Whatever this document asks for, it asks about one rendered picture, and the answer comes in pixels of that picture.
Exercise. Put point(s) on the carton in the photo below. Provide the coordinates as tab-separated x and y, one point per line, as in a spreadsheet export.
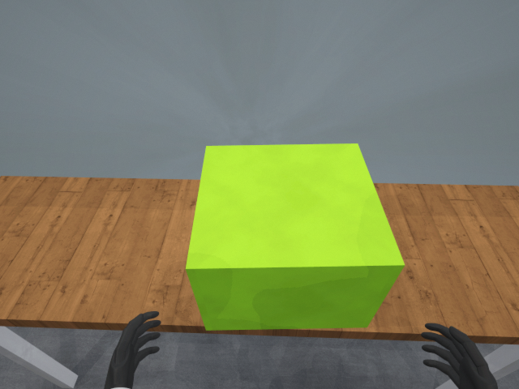
289	236

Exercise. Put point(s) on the robot right hand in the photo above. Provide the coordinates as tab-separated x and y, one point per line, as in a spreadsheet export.
468	369

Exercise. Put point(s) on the table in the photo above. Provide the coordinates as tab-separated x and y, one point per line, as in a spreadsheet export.
95	252

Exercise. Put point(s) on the robot left hand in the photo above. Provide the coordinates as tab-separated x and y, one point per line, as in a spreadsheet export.
127	356

